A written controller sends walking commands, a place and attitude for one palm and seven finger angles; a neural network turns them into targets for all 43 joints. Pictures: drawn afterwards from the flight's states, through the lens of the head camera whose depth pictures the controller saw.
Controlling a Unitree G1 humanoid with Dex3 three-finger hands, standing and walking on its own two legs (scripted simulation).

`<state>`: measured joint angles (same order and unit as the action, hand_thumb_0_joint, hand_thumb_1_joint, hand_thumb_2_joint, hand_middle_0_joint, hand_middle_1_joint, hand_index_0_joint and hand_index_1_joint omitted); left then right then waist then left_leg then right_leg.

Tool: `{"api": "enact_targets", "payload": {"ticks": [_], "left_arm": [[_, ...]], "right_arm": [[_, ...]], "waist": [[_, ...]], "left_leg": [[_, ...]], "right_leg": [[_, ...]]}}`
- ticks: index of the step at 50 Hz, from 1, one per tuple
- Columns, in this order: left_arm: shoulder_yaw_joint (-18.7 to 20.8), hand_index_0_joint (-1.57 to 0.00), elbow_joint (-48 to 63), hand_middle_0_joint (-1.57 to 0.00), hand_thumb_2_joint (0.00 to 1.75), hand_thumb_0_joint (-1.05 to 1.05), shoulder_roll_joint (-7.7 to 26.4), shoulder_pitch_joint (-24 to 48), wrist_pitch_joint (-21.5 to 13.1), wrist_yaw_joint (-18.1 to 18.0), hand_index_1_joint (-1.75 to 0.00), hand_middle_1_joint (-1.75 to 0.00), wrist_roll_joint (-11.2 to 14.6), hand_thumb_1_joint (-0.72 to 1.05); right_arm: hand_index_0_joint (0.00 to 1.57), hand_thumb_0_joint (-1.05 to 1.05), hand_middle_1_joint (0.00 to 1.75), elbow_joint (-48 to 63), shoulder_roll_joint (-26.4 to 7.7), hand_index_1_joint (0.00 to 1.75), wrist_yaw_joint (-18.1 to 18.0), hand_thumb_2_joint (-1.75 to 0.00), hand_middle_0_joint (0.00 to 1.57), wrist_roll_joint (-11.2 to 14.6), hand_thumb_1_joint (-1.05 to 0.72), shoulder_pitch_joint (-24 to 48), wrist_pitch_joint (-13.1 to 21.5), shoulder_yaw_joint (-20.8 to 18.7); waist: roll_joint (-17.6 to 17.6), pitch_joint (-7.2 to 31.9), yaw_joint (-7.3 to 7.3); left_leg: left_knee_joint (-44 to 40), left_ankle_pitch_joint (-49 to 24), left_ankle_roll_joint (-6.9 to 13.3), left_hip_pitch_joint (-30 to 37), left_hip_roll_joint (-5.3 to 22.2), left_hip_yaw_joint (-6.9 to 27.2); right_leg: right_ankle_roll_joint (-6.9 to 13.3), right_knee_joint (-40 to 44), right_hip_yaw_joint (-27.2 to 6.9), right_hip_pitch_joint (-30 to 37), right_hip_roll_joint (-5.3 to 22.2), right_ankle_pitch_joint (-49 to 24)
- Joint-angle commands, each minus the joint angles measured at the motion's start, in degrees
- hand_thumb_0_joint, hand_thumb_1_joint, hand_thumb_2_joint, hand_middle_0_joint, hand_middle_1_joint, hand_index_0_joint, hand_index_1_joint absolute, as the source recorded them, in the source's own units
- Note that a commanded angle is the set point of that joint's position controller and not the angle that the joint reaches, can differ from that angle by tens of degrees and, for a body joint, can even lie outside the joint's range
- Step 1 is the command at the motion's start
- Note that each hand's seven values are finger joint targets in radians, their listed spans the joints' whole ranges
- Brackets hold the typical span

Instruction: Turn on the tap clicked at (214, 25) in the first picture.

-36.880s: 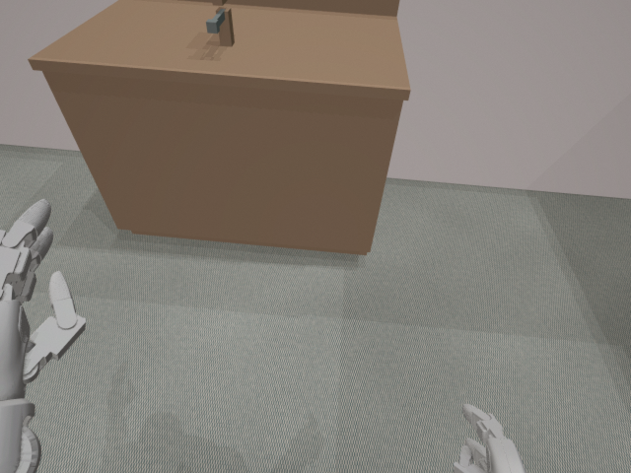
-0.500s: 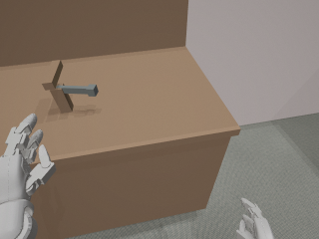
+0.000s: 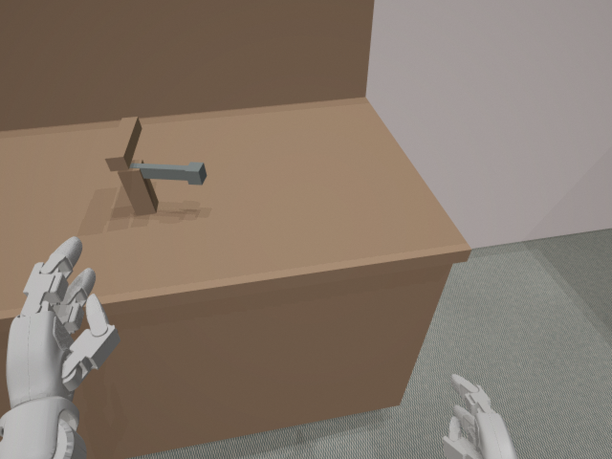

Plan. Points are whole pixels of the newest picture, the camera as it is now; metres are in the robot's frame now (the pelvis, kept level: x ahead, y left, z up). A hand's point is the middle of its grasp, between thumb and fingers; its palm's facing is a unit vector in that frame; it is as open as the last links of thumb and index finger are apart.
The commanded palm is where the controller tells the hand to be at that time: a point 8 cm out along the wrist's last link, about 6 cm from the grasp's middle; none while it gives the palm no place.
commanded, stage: turn the palm inward beside the body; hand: left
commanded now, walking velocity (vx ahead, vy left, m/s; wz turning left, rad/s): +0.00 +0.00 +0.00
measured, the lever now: (196, 173) +0.51 +0.28 +0.12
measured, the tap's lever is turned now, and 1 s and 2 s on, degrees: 74 74 74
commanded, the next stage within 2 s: reach beside the lever's end, fingers flat in 0.62 s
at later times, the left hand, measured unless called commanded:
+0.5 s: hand (115, 337) +0.18 +0.23 +0.15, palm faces +0.49 -0.86 -0.10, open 7.4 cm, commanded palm +0.13 +0.26 +0.16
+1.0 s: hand (116, 316) +0.21 +0.24 +0.14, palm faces +0.52 -0.85 -0.11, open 7.4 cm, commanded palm +0.17 +0.29 +0.15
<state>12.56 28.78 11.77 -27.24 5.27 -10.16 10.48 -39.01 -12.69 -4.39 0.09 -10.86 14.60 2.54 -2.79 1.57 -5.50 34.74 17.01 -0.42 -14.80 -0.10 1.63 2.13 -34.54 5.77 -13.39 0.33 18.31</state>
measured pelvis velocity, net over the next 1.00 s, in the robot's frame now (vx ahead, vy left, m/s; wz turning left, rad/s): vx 0.01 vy -0.01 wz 0.01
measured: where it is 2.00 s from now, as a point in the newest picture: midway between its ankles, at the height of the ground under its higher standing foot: outside the picture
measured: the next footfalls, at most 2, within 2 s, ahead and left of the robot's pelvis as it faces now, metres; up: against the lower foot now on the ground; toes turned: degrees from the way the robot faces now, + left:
none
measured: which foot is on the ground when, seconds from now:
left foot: down 0.00-1.00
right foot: down 0.00-1.00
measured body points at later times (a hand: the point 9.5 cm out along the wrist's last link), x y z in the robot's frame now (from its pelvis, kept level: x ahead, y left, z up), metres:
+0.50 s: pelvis +0.00 -0.01 +0.00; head -0.03 -0.03 +0.45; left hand +0.15 +0.27 +0.16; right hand +0.21 -0.21 -0.07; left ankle +0.02 +0.13 -0.73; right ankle +0.01 -0.09 -0.73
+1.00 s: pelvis +0.01 -0.01 +0.00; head -0.01 -0.04 +0.45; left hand +0.17 +0.29 +0.15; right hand +0.21 -0.22 -0.08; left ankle +0.02 +0.13 -0.73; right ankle +0.01 -0.09 -0.73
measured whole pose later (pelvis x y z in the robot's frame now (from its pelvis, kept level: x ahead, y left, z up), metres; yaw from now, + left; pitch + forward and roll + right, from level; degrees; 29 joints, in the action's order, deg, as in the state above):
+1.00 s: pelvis +0.01 -0.01 +0.00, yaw +0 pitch -2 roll +0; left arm 17.0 22.0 12.4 -21.4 8.1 -8.5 13.6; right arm -40.2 -13.2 -5.5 0.8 -10.5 14.8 2.1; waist -3.2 1.4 -5.5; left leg 33.9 17.2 -1.3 -14.5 0.6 2.5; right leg 3.0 -33.7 6.5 -12.9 -0.5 18.8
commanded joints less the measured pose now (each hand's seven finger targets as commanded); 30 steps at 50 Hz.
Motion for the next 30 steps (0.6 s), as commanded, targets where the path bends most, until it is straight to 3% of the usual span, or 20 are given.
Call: {"api": "enact_targets", "payload": {"ticks": [1, 3, 6, 10, 12, 15, 16, 19, 21, 22, 25, 26, 30], "left_arm": [[4.6, -0.2, 13.9, -0.2, 0.9, 0.0, 7.6, 4.8, -3.3, -0.5, -0.3, -0.3, 0.2, 0.9], [4.0, -0.2, 13.8, -0.2, 0.9, 0.0, 7.0, 5.2, -3.1, -0.6, -0.3, -0.3, 0.4, 0.9], [4.8, -0.2, 14.8, -0.2, 0.9, 0.0, 7.7, 6.0, -2.9, -0.9, -0.3, -0.3, 0.6, 0.9], [4.4, -0.2, 13.5, -0.2, 0.9, 0.0, 6.5, 5.5, -1.8, -0.3, -0.3, -0.3, 2.1, 0.9], [3.8, -0.2, 13.4, -0.2, 0.9, 0.0, 5.9, 5.3, -1.1, 0.1, -0.3, -0.3, 1.9, 0.9], [4.4, -0.2, 14.3, -0.2, 0.9, 0.0, 6.8, 5.6, -0.8, -0.3, -0.3, -0.3, 1.5, 0.9], [4.7, -0.2, 14.7, -0.2, 0.9, 0.0, 7.2, 5.6, -0.8, -0.3, -0.3, -0.3, 1.4, 0.9], [4.5, -0.2, 13.9, -0.2, 0.9, 0.0, 6.8, 5.5, -1.0, -0.3, -0.3, -0.3, 1.5, 0.9], [5.2, -0.2, 14.2, -0.2, 0.9, 0.0, 7.7, 5.8, -1.0, -0.5, -0.3, -0.3, 1.5, 0.9], [3.9, -0.2, 13.9, -0.2, 0.9, 0.0, 6.1, 5.8, -0.9, -0.4, -0.3, -0.3, 1.4, 0.9], [4.8, -0.2, 13.4, -0.2, 0.9, 0.0, 6.8, 5.8, -0.7, -0.3, -0.3, -0.3, 1.9, 0.9], [5.0, -0.2, 13.5, -0.2, 0.9, 0.0, 7.3, 5.8, -0.6, -0.2, -0.3, -0.3, 1.8, 0.9], [4.3, -0.2, 14.0, -0.2, 0.9, 0.0, 6.8, 6.0, -0.5, -0.1, -0.3, -0.3, 1.7, 0.9]], "right_arm": [[0.2, 0.0, 0.3, 10.1, -5.8, 0.3, -0.6, -0.9, 0.2, 0.4, -0.9, 9.5, 3.8, -1.9], [0.2, 0.0, 0.3, 10.1, -5.8, 0.3, -0.7, -0.9, 0.2, 0.4, -0.9, 9.2, 3.8, -1.9], [0.2, 0.0, 0.3, 10.1, -5.7, 0.3, -0.7, -0.9, 0.2, 0.5, -0.9, 9.5, 4.0, -1.8], [0.2, 0.0, 0.3, 9.7, -5.8, 0.3, -0.9, -0.9, 0.2, 0.4, -0.9, 9.6, 4.1, -1.9], [0.2, 0.0, 0.3, 9.8, -5.6, 0.3, -0.8, -0.9, 0.2, 0.7, -0.9, 9.8, 4.1, -1.7], [0.2, 0.0, 0.3, 10.0, -5.7, 0.3, -0.9, -0.9, 0.2, 0.4, -0.9, 9.6, 4.0, -1.8], [0.2, 0.0, 0.3, 10.0, -5.7, 0.3, -0.7, -0.9, 0.2, 0.6, -0.9, 9.7, 4.1, -1.7], [0.2, 0.0, 0.3, 10.0, -5.8, 0.3, -0.8, -0.9, 0.2, 0.5, -0.9, 9.4, 3.9, -1.8], [0.2, 0.0, 0.3, 10.1, -5.7, 0.3, -0.7, -0.9, 0.2, 0.7, -0.9, 9.7, 4.1, -1.7], [0.2, 0.0, 0.3, 10.1, -5.4, 0.3, -0.7, -0.9, 0.2, 0.7, -0.9, 9.9, 4.1, -1.6], [0.2, 0.0, 0.3, 10.1, -5.7, 0.3, -0.9, -0.9, 0.2, 0.6, -0.9, 9.7, 4.0, -1.8], [0.2, 0.0, 0.3, 10.0, -5.7, 0.3, -0.8, -0.9, 0.2, 0.8, -0.9, 9.9, 4.2, -1.7], [0.2, 0.0, 0.3, 10.1, -5.7, 0.3, -0.9, -0.9, 0.2, 0.6, -0.9, 9.5, 4.3, -1.7]], "waist": [[-0.8, 2.0, -0.06], [0.7, 1.7, 0.1], [-1.3, 2.1, -0.1], [1.8, 2.0, 0.14], [0.0, 1.6, -0.05], [0.9, 2.3, -0.02], [-0.7, 2.1, -0.18], [1.5, 2.0, -0.16], [0.1, 1.2, -0.34], [0.4, 1.2, -0.06], [3.2, 1.4, -0.11], [0.7, 0.9, -0.24], [0.1, 1.4, -0.18]], "left_leg": [[-6.6, -4.0, 1.5, -0.2, -1.1, 0.9], [-6.7, -3.0, 1.5, -0.6, -1.1, 1.0], [-6.6, -3.3, 1.4, -0.2, -1.3, 1.0], [-6.1, -3.9, 1.8, -0.3, -1.4, 0.8], [-6.6, -4.1, 1.6, -0.1, -1.3, 0.8], [-6.4, -4.6, 1.7, 0.2, -1.5, 0.7], [-6.4, -5.0, 1.5, 0.4, -1.4, 0.7], [-6.5, -4.1, 1.7, -0.1, -1.4, 0.7], [-6.6, -3.1, 1.6, -0.3, -1.5, 0.8], [-6.7, -2.8, 1.7, -0.2, -1.5, 0.6], [-6.0, -3.1, 2.1, -0.5, -1.6, 0.5], [-6.2, -2.7, 1.9, -0.4, -1.6, 0.6], [-5.9, -3.3, 1.9, -0.2, -1.7, 0.4]], "right_leg": [[-1.1, 7.3, -2.0, -1.0, -0.4, -3.7], [-1.2, 7.3, -1.8, -1.4, -0.4, -2.7], [-1.0, 7.5, -2.0, -1.0, -0.4, -2.9], [-1.3, 8.1, -2.3, -0.7, -0.2, -4.0], [-1.1, 7.9, -2.1, -0.6, -0.2, -4.1], [-1.3, 8.1, -2.3, -0.4, -0.2, -4.6], [-1.1, 8.1, -2.2, -0.3, -0.3, -4.8], [-1.3, 8.1, -2.3, -0.4, -0.3, -4.1], [-1.2, 8.7, -2.5, -0.7, -0.3, -2.8], [-1.3, 8.7, -2.5, -0.8, -0.2, -2.4], [-1.6, 9.2, -3.0, -0.5, 0.0, -2.6], [-1.5, 9.4, -3.1, -0.7, -0.1, -2.1], [-1.5, 9.3, -3.2, -0.5, 0.1, -2.9]]}}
